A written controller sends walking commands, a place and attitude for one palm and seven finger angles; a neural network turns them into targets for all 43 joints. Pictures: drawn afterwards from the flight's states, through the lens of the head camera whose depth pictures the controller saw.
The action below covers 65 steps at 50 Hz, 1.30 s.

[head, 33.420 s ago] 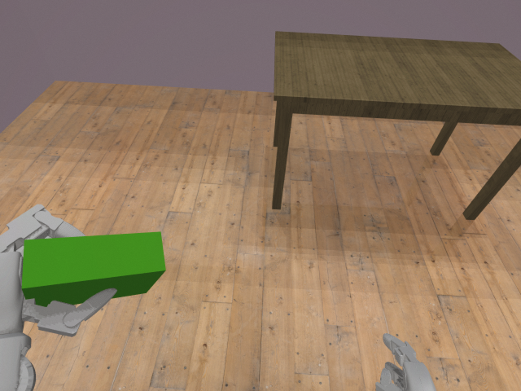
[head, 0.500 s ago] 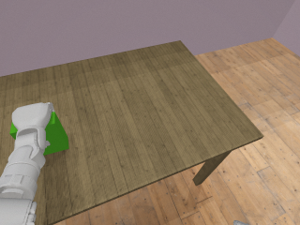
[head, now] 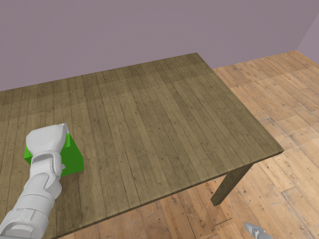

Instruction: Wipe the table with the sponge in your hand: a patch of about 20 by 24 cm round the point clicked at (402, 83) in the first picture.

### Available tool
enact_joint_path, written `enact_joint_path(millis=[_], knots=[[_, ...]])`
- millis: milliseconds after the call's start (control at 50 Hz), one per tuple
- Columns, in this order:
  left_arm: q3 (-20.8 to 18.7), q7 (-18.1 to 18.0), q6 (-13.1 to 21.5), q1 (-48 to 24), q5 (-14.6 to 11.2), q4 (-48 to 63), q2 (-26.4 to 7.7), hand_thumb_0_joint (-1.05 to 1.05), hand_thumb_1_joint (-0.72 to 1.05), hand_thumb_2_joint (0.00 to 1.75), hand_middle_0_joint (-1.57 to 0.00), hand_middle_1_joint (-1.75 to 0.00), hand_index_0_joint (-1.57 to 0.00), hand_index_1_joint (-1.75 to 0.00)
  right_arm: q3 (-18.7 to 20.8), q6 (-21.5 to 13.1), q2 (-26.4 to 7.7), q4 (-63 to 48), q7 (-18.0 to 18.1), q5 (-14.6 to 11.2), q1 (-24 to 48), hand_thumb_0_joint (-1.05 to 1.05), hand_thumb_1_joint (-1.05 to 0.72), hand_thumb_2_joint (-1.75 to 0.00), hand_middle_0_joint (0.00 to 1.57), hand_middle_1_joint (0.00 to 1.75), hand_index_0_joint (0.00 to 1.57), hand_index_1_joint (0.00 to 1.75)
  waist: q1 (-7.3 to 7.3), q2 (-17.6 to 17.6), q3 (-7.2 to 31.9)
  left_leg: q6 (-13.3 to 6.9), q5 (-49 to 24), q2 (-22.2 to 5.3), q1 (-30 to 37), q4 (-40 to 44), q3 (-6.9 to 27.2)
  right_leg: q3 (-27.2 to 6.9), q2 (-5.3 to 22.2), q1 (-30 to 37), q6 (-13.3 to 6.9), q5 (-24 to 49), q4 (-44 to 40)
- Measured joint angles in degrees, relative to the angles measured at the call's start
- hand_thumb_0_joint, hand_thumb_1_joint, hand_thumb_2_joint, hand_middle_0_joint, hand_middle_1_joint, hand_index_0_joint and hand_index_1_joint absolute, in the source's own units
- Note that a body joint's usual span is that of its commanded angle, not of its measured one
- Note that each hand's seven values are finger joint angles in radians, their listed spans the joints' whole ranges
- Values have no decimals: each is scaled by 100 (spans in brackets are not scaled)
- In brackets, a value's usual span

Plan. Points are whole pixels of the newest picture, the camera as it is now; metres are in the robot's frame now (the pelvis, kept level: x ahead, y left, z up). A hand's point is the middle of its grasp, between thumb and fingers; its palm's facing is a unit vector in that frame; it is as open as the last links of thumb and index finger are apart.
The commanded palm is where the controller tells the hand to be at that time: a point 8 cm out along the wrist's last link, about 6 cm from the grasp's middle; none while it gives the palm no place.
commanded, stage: wipe back along the first lane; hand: left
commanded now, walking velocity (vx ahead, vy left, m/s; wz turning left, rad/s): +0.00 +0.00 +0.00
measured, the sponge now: (60, 161) +0.32 +0.32 -0.04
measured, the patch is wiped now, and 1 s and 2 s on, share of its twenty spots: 0.95 0.95 0.95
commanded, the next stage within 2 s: lift the sponge slowly off the table in 1.04 s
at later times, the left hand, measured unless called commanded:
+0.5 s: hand (57, 167) +0.28 +0.29 +0.01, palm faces -0.05 -0.03 -1.00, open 9.4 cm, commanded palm +0.24 +0.27 +0.04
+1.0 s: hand (60, 185) +0.24 +0.27 +0.01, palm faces -0.05 -0.05 -1.00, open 9.4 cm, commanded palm +0.19 +0.25 +0.03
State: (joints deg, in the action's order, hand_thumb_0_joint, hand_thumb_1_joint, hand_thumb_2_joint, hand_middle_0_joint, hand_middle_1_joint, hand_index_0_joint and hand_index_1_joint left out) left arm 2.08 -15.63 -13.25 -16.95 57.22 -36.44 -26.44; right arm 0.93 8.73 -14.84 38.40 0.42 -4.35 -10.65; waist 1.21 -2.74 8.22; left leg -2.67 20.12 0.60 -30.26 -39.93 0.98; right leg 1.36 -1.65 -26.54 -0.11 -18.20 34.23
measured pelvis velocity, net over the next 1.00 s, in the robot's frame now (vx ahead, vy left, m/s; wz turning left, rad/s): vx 0.00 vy -0.02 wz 0.00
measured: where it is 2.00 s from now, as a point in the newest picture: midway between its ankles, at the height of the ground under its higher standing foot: outside the picture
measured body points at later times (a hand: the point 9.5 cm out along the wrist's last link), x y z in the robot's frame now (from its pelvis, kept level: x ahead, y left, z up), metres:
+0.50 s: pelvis +0.00 -0.01 +0.00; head +0.02 -0.02 +0.45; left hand +0.28 +0.29 +0.06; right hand +0.18 -0.25 -0.10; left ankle -0.01 +0.09 -0.72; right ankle -0.02 -0.13 -0.72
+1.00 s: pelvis +0.00 -0.02 +0.01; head +0.00 -0.04 +0.45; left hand +0.23 +0.27 +0.06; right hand +0.21 -0.24 -0.09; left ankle -0.01 +0.09 -0.72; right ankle -0.02 -0.13 -0.72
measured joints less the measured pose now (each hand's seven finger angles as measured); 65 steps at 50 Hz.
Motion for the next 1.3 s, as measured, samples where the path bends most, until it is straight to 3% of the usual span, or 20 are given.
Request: enact_joint_path(millis=[260, 780, 960, 1300], knots=[[75, 71, -107, 551, -43, 599, 103, 0, -45, 112, -73, -150, -75, -151, -31, -103, -16, -109, 33, -2, 145, 1, -90, -90, 20, 29, 20, 30, 97, -22, -51, 40, -12, -5, 225, 94, 25, 19, -7, 208, -35, -17, -48], [398, -121, -436, 2062, -21, 2070, 487, 2, -44, 111, -72, -151, -75, -151, -39, -238, 35, -184, 15, 18, 401, 2, -90, -90, 20, 29, 20, 30, 298, -136, -50, 94, -43, -4, 648, 256, -48, -60, -3, 511, -81, -67, -3], [446, -86, -547, 2116, -29, 2155, 563, 3, -44, 111, -72, -150, -75, -150, -74, -239, 37, -169, 80, 19, 491, 2, -90, -90, 20, 29, 20, 30, 368, -111, -138, 123, -110, -9, 755, 336, -36, -50, -9, 594, -115, -35, -27], [339, 28, -431, 2293, -86, 2296, 520, 2, -45, 111, -74, -149, -77, -149, -49, -305, 30, -85, 141, 52, 457, 2, -90, -90, 20, 30, 20, 30, 353, -93, -203, 147, -147, -37, 865, 429, -57, -79, -38, 680, -140, 4, -97]])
